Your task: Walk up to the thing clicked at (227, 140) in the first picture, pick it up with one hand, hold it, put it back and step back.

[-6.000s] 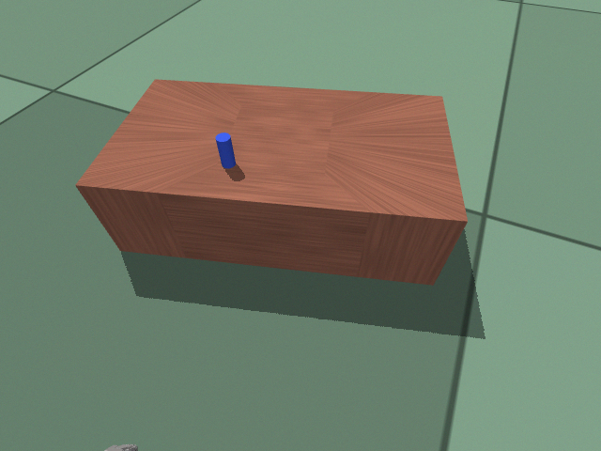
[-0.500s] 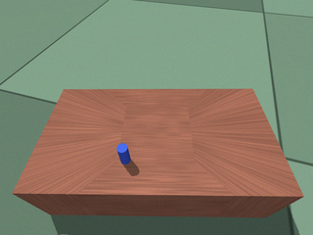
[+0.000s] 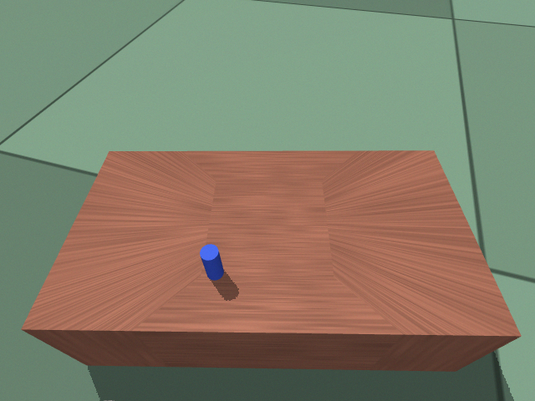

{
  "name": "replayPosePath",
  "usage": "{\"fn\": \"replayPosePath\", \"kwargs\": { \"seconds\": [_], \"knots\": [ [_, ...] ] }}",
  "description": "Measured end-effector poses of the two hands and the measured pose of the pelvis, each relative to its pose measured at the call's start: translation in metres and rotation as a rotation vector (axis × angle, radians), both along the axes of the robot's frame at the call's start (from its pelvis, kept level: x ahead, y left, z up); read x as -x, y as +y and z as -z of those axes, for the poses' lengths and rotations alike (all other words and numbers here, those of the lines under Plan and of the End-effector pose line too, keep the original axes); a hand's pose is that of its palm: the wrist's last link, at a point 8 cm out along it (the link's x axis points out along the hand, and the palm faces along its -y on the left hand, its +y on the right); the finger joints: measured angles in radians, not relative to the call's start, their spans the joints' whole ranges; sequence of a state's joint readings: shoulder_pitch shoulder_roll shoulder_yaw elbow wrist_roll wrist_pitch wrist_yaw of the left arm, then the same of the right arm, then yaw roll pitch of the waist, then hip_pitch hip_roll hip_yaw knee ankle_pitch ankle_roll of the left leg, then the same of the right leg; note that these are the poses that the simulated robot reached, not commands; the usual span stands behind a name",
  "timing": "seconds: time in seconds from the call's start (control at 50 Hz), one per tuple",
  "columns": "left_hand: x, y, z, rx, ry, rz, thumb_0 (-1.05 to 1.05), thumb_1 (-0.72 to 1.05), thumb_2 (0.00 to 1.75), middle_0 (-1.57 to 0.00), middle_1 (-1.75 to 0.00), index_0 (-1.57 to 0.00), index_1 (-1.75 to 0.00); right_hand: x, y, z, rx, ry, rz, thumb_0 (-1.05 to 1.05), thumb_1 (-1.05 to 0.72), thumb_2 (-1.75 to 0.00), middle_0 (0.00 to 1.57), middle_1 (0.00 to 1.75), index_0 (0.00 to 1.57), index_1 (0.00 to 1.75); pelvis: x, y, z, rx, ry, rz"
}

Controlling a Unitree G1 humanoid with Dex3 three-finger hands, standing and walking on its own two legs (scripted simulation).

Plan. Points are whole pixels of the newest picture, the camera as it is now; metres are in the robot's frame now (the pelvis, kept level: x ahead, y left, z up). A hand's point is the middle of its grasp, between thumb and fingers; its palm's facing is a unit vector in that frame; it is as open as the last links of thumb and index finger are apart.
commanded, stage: stand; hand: left
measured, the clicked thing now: (212, 262) +0.50 +0.20 -0.33
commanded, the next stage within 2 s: go down in 0.28 s
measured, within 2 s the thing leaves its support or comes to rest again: neither
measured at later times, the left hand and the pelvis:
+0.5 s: hand out of the picture +0.11 +0.25 -0.15, palm faces +0.05 -0.94 -0.34, open 8.4 cm; pelvis -0.01 +0.00 -0.01, yaw +1 degrees
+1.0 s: hand (123, 386) +0.16 +0.27 -0.15, palm faces +0.04 -0.94 -0.34, open 16.6 cm; pelvis +0.01 +0.02 -0.03, yaw +1 degrees
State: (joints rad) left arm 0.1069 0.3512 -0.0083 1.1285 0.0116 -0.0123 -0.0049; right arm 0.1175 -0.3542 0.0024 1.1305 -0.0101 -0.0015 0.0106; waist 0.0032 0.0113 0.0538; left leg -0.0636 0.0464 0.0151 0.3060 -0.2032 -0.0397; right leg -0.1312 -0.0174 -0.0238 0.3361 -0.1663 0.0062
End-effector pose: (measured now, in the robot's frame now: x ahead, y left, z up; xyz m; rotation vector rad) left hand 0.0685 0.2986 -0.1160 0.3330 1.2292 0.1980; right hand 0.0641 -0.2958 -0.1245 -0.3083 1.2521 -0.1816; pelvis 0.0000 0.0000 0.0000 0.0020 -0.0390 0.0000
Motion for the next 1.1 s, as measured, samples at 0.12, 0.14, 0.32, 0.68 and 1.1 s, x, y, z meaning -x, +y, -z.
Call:
{"fn": "replayPosePath", "kwargs": {
  "seconds": [0.12,0.14,0.32,0.68,1.1],
  "knots": [
    [-0.003,0.0,-0.001,-0.002,-0.009,0.002,0.01,0.9,0.9,-0.21,-0.3,-0.2,-0.3,-0.003,0.0,0.0,-0.001,-0.009,-0.001,0.0,-0.91,-0.9,0.2,0.3,0.2,0.3,0.0,0.0,0.0,0.0,-0.002,0.0],
    [-0.003,0.0,-0.001,-0.001,-0.011,0.002,0.01,0.9,0.9,-0.21,-0.3,-0.2,-0.3,-0.003,0.0,0.0,-0.001,-0.01,-0.001,0.0,-0.91,-0.9,0.2,0.3,0.2,0.3,0.0,0.0,0.0,0.0,-0.002,0.0],
    [-0.002,0.0,0.0,0.0,-0.006,-0.001,0.01,0.9,0.9,-0.21,-0.3,-0.2,-0.3,-0.002,0.0,0.0,-0.002,-0.003,-0.002,0.0,-0.91,-0.9,0.2,0.3,0.2,0.3,0.0,0.0,0.0,0.0,0.001,0.0],
    [-0.078,0.007,-0.006,-0.011,-0.159,-0.001,0.01,0.33,0.34,-0.06,-0.08,-0.07,-0.07,-0.022,0.047,0.002,-0.07,-0.233,0.031,0.0,-1.0,-0.92,0.2,0.3,0.2,0.3,0.007,0.006,0.014,0.004,0.115,-0.005],
    [-0.077,0.019,-0.009,0.02,-0.15,-0.018,0.0,-0.42,0.07,-0.07,-0.06,-0.06,-0.06,-0.095,0.074,-0.011,-0.026,-0.469,-0.059,0.01,-0.86,-0.88,0.2,0.3,0.2,0.3,-0.011,0.027,0.034,0.029,0.169,-0.022]
  ]
}}
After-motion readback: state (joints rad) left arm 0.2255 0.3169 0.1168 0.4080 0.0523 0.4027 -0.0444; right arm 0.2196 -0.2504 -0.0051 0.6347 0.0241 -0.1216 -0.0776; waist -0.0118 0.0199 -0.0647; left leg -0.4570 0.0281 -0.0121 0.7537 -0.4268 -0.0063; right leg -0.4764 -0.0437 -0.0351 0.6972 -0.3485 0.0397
